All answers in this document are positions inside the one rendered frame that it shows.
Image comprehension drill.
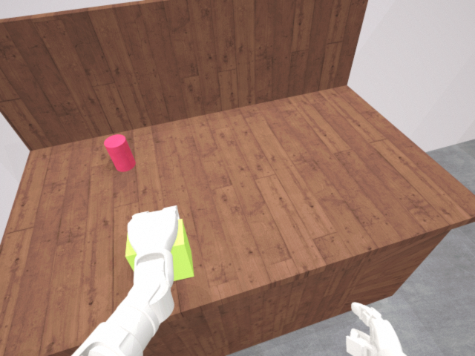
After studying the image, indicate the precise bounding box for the robot left hand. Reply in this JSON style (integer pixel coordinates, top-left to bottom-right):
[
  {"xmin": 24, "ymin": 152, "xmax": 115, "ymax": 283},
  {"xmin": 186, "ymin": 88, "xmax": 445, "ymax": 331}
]
[{"xmin": 128, "ymin": 205, "xmax": 180, "ymax": 255}]

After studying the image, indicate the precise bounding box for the robot right hand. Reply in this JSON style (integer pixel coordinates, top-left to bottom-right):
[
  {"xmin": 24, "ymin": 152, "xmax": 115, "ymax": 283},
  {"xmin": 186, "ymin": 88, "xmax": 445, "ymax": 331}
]
[{"xmin": 346, "ymin": 303, "xmax": 403, "ymax": 356}]

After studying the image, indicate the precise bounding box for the table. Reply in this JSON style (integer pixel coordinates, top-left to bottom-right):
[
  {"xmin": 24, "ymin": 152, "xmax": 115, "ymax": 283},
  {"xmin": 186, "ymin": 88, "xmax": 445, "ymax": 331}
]
[{"xmin": 0, "ymin": 0, "xmax": 475, "ymax": 356}]

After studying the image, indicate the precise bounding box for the sponge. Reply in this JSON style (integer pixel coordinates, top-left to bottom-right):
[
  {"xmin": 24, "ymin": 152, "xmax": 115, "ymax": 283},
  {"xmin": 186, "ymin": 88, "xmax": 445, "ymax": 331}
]
[{"xmin": 125, "ymin": 219, "xmax": 194, "ymax": 281}]

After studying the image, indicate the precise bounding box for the robot left forearm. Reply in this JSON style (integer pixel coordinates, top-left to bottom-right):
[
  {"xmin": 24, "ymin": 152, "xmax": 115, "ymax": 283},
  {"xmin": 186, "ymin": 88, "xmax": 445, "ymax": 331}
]
[{"xmin": 71, "ymin": 248, "xmax": 174, "ymax": 356}]

